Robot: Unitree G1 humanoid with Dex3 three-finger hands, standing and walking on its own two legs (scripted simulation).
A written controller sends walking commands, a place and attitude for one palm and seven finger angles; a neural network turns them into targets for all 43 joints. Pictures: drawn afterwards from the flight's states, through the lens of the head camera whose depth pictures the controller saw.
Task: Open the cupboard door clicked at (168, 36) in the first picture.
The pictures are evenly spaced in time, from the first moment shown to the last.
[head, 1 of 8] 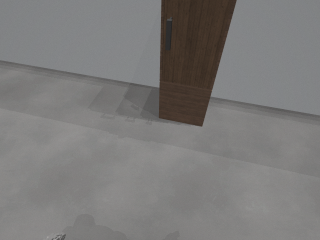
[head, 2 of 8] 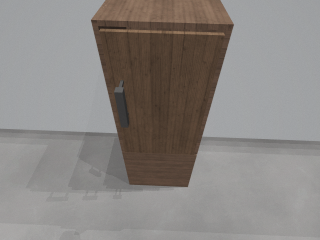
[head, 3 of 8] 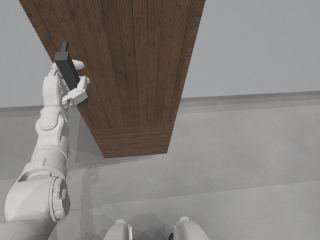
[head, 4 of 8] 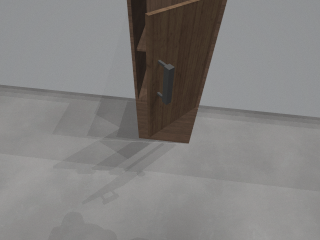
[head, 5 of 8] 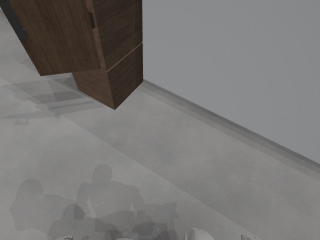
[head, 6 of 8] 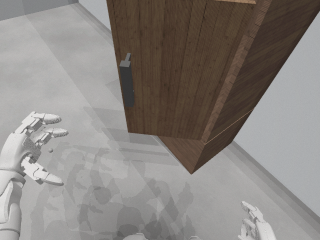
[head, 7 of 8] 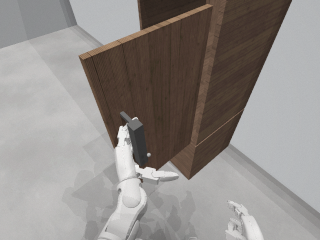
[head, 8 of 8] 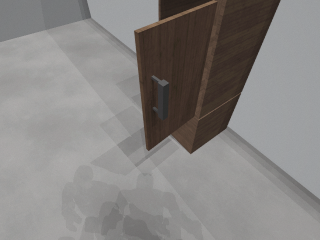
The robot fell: no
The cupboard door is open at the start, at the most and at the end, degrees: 0 95 95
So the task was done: yes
